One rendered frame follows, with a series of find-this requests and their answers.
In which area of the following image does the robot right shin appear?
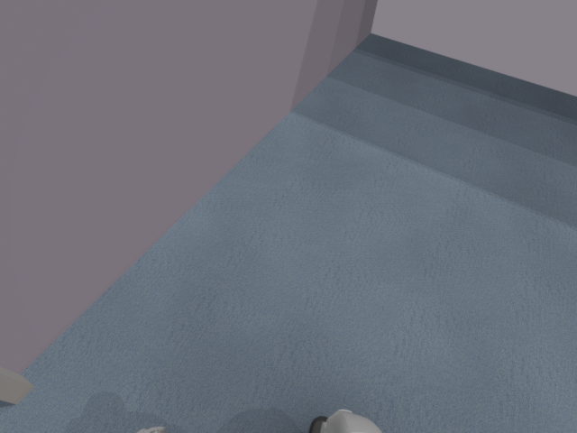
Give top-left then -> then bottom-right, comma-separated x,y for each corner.
329,410 -> 353,419

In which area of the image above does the robot right thigh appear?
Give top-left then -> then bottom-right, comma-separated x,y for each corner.
320,413 -> 382,433

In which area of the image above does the panel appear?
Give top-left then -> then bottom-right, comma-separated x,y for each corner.
0,367 -> 34,405

